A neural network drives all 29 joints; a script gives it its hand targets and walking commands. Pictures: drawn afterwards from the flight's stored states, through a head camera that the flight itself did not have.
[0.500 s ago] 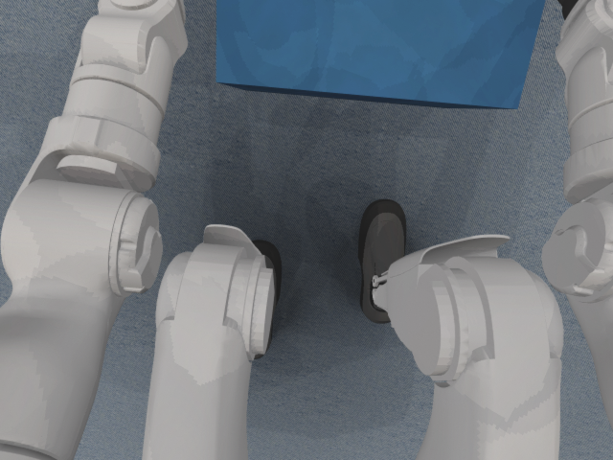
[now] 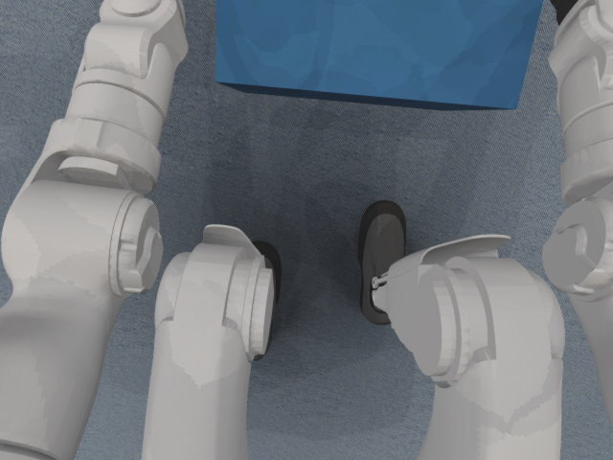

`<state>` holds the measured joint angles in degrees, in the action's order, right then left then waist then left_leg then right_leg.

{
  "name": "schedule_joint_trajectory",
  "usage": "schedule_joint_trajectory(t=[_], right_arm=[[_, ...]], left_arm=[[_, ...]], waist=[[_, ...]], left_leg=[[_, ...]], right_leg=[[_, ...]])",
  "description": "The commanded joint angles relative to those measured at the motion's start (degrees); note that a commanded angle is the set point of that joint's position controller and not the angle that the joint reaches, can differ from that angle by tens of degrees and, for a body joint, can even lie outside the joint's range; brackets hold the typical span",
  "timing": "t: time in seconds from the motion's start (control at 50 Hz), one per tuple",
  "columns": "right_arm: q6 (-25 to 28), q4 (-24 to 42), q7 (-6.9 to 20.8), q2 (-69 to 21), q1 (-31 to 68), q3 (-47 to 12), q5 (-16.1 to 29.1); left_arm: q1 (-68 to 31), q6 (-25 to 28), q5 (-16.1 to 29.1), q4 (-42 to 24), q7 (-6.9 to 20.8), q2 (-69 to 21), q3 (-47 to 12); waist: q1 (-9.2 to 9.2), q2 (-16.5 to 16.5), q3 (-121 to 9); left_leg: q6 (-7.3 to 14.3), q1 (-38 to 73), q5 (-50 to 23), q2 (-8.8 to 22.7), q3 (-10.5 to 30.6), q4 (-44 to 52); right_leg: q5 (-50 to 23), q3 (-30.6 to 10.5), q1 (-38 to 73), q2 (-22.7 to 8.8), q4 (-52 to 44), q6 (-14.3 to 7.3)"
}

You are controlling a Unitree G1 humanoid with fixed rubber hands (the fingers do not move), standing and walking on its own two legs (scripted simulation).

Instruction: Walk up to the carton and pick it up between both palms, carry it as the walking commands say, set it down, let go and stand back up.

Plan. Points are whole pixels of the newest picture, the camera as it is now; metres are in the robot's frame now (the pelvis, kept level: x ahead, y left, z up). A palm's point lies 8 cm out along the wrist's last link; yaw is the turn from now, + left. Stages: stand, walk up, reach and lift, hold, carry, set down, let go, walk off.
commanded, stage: set down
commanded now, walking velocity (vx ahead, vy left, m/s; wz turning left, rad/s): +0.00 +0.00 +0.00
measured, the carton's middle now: out of the picture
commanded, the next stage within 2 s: none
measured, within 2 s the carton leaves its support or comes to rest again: neither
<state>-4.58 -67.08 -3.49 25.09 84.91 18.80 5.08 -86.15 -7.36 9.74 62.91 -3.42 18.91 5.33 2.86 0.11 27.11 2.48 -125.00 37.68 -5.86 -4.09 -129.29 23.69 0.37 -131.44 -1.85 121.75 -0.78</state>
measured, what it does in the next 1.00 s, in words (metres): stands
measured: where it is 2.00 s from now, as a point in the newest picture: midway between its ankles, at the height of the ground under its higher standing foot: (316, 301)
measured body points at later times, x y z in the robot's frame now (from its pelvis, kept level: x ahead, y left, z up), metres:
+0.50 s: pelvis +0.00 +0.00 +0.00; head +0.38 -0.01 +0.23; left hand +0.57 +0.16 -0.20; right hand +0.53 -0.26 -0.19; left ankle +0.09 +0.09 -0.33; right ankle +0.16 -0.12 -0.33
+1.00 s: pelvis -0.01 +0.00 +0.03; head +0.35 -0.02 +0.29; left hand +0.58 +0.17 -0.09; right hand +0.53 -0.29 -0.10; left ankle +0.09 +0.09 -0.33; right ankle +0.16 -0.12 -0.33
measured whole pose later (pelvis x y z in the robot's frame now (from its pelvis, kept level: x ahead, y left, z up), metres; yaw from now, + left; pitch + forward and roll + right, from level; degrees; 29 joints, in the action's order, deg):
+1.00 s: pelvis -0.01 +0.00 +0.03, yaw +0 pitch +27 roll +1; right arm -12.2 -54.2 -3.7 28.1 79.5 17.5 8.6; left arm -83.8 -17.1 15.3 50.2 -3.9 27.8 4.8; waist 3.0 0.1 29.4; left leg 2.4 -114.5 37.8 -5.4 -3.7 -125.2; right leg 23.9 0.5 -121.1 -1.5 118.1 -1.4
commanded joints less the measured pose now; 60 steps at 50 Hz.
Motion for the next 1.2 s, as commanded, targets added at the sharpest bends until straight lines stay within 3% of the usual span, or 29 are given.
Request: schedule_joint_trajectory(t=[0.0,0.04,0.1,0.22,0.24,0.26,0.28,0.44,0.5,0.52,0.54,0.56,0.58,0.64,0.68,0.74,0.76,0.78,0.84,0.86,0.9,0.92,0.94,0.96,1.0,1.06,1.1,1.14,1.18], right_arm=[[4.3,3.5,0.4,2.1,17.8,-6.8,6.7],[4.2,-0.4,0.2,1.3,14.3,-6.9,8.1],[4.8,-1.7,-0.7,6.9,13.4,-3.7,5.4],[5.2,3.6,-0.8,8.7,16.0,-3.9,6.1],[5.2,-0.4,-0.6,10.6,13.4,-3.1,5.5],[5.0,0.7,-0.8,10.9,14.2,-2.5,4.9],[5.7,2.2,-0.7,11.1,13.4,-2.3,4.9],[4.8,-1.4,0.0,12.9,11.0,-0.9,3.3],[6.0,6.3,-0.4,15.6,13.2,-0.3,3.1],[5.4,1.6,0.0,14.5,11.1,-1.2,3.4],[5.7,3.6,-0.2,17.1,10.7,1.1,2.4],[5.3,7.4,-0.2,15.2,12.0,-0.3,3.7],[5.5,9.7,-0.5,16.9,11.5,-0.5,3.5],[4.5,15.9,-0.8,18.5,11.6,-0.7,6.2],[2.9,13.0,-0.6,15.2,10.8,-3.2,7.5],[1.4,28.9,-1.0,19.1,13.6,-1.8,9.2],[0.5,28.7,-0.8,18.8,11.2,-1.6,9.1],[-0.8,24.4,-0.5,19.4,11.6,-3.5,10.2],[-3.2,30.8,-0.5,18.8,12.2,-3.0,8.8],[-4.5,27.1,-0.2,17.8,12.6,-4.1,9.6],[-6.6,24.0,-0.2,18.9,11.2,-2.7,9.0],[-6.6,32.7,-0.4,19.1,13.3,-2.2,8.1],[-7.5,28.3,-0.4,19.2,14.4,-3.2,7.9],[-7.9,25.9,-0.3,18.3,12.1,-1.2,6.5],[-7.4,34.0,-0.1,20.0,13.8,-0.5,6.4],[-9.5,27.3,0.3,17.9,10.4,-1.2,7.1],[-9.2,35.9,0.8,18.5,12.2,-1.1,7.1],[-9.7,39.0,0.2,20.0,9.8,1.7,6.6],[-11.2,34.7,0.2,19.9,4.9,1.5,5.8]], left_arm=[[-23.0,3.9,3.1,-10.7,0.0,6.5,-6.4],[-18.2,3.6,1.2,-5.9,-0.7,7.6,-4.7],[-19.6,3.6,0.8,-7.1,-1.9,10.4,-3.5],[-20.4,3.8,0.6,-10.9,-1.7,14.8,-2.0],[-17.7,3.2,0.8,-5.8,-1.5,12.3,-3.4],[-17.8,3.0,0.9,-5.5,-1.3,13.8,-1.8],[-18.1,3.2,2.1,-8.2,-1.1,13.0,-3.0],[-18.2,3.1,2.4,-4.2,0.3,15.7,-3.2],[-18.7,3.2,2.4,-9.6,0.1,16.4,-2.4],[-17.6,3.0,2.4,-5.3,0.0,17.1,-2.5],[-19.2,3.2,3.2,-10.6,0.1,16.3,-3.2],[-18.4,2.9,3.2,-12.3,0.1,17.0,-2.7],[-18.5,2.8,4.2,-13.3,0.0,17.1,-3.7],[-19.7,2.0,4.6,-22.4,-1.1,19.9,-3.9],[-16.7,0.3,5.5,-12.2,-0.6,19.3,-3.7],[-19.1,-1.3,6.5,-29.4,-1.1,20.5,-4.0],[-18.4,-1.9,6.2,-29.3,-1.4,21.5,-4.0],[-17.6,-2.8,6.4,-20.9,-1.4,21.7,-3.0],[-18.6,-5.8,7.6,-27.1,-1.3,20.0,-3.6],[-18.1,-6.7,6.3,-21.9,-1.0,20.9,-2.7],[-19.3,-8.2,5.2,-19.8,-0.9,22.6,-1.7],[-20.7,-8.1,5.9,-28.7,-0.4,22.7,-0.9],[-21.1,-9.1,7.7,-20.8,-0.1,20.3,-2.1],[-19.1,-8.7,4.5,-19.3,0.5,21.6,-0.3],[-19.4,-8.6,5.0,-26.5,0.4,21.0,0.0],[-18.4,-9.6,3.4,-21.9,0.8,22.9,1.6],[-16.4,-9.7,3.6,-24.7,1.1,23.2,3.4],[-16.5,-10.1,5.1,-30.8,1.0,22.3,1.9],[-13.3,-11.0,3.2,-27.5,1.1,24.3,3.9]], waist=[[3.07,-0.2,-67.1],[0.92,0.5,-65.6],[4.54,-1.2,-65.4],[1.44,-0.5,-67.9],[4.43,-2.5,-66.7],[2.87,-1.1,-66.3],[5.17,-2.1,-69.0],[5.20,-2.5,-63.8],[5.69,-3.6,-69.9],[5.15,-1.7,-67.9],[8.01,-3.0,-70.2],[5.41,-3.7,-74.8],[7.01,-2.9,-80.6],[4.94,-5.1,-96.4],[5.18,-1.3,-85.1],[4.65,-2.6,-108.4],[6.17,-3.1,-108.1],[3.79,-1.3,-99.8],[6.26,-0.1,-107.1],[3.98,-0.5,-100.9],[4.38,-1.3,-95.8],[4.58,-1.4,-102.2],[5.87,2.0,-96.0],[5.11,-1.3,-91.6],[4.73,-1.3,-100.9],[3.64,-1.5,-98.9],[2.45,0.4,-105.6],[5.58,-1.6,-115.4],[4.38,-2.5,-112.8]], left_leg=[[-3.4,16.7,-15.3,3.9,7.3,11.8],[-3.3,16.4,-16.1,4.8,7.5,12.4],[-4.3,18.1,-16.5,5.2,8.4,13.4],[-3.9,14.7,-15.9,4.9,7.6,12.4],[-4.9,17.0,-16.2,5.8,7.8,12.6],[-4.4,16.5,-15.3,5.3,7.8,12.5],[-4.4,19.6,-17.8,5.9,8.6,12.7],[-5.1,14.8,-15.2,6.1,8.0,11.6],[-5.4,18.2,-18.1,6.3,7.9,10.9],[-5.4,15.8,-16.5,6.3,7.9,11.6],[-6.0,18.5,-18.1,6.5,8.5,11.7],[-5.5,21.6,-20.1,5.9,7.7,11.6],[-5.5,24.7,-21.6,5.9,7.9,11.3],[-5.7,32.7,-25.9,4.6,6.8,11.6],[-3.7,23.3,-14.4,4.7,6.2,13.5],[-4.8,37.9,-23.3,3.8,5.6,14.4],[-4.4,38.3,-22.7,3.5,5.3,15.3],[-3.8,31.5,-16.4,3.6,3.8,15.1],[-3.7,37.1,-14.1,3.0,5.5,18.0],[-2.9,32.5,-9.1,3.5,4.4,18.4],[-2.8,31.5,-3.5,3.6,4.2,20.3],[-2.6,33.4,-7.2,3.0,4.4,20.8],[-2.7,27.7,-3.5,2.9,3.9,20.8],[-2.6,27.1,-1.4,3.0,3.5,22.4],[-2.8,33.9,-8.4,2.8,4.2,23.7],[-2.5,33.4,-6.2,3.1,3.8,26.4],[-2.3,37.9,-11.9,2.2,3.4,26.4],[-2.5,44.1,-16.7,1.8,4.7,28.0],[-2.8,42.4,-16.5,1.6,4.0,28.7]], right_leg=[[-17.2,-2.4,46.0,0.0,0.2,0.6],[-18.2,-2.0,45.2,-0.2,1.2,1.1],[-16.8,-1.2,41.2,-0.9,1.0,0.4],[-18.1,-2.2,45.0,-1.0,0.8,0.4],[-17.8,-0.6,41.4,-0.8,1.4,0.5],[-16.3,-1.4,41.6,-1.4,0.7,0.3],[-18.7,-0.9,41.0,-0.9,1.0,-0.1],[-16.9,-1.1,39.5,-1.5,1.3,0.0],[-19.5,-1.3,42.6,-1.6,1.1,-0.3],[-19.0,-0.6,42.5,-2.0,1.8,0.3],[-19.2,0.1,41.4,-1.9,2.6,-0.1],[-20.3,-0.6,44.5,-1.5,1.0,-0.3],[-22.3,0.3,47.2,-1.5,1.7,-0.1],[-26.4,1.0,54.0,-1.1,1.3,0.1],[-18.4,1.4,52.3,-1.5,-1.0,0.1],[-25.5,1.4,63.3,-0.6,-1.5,0.1],[-24.8,2.6,62.0,-0.2,-2.3,0.0],[-20.1,1.7,60.2,-0.3,-3.5,0.0],[-17.9,2.5,62.9,-0.3,-5.8,0.0],[-12.6,2.6,59.4,-0.2,-6.5,0.0],[-7.1,2.6,58.6,-0.2,-8.5,-0.5],[-11.2,2.1,62.9,0.0,-9.0,-0.7],[-7.6,1.9,62.9,0.2,-10.1,-0.5],[-6.0,2.1,59.8,0.1,-11.2,-0.6],[-11.8,2.2,64.5,0.4,-12.0,-0.8],[-10.0,1.9,64.7,0.8,-14.5,-0.4],[-14.3,2.1,68.3,1.4,-16.0,-0.2],[-20.1,2.4,72.8,2.3,-16.9,-0.8],[-20.4,1.3,72.9,2.5,-18.1,-0.6]])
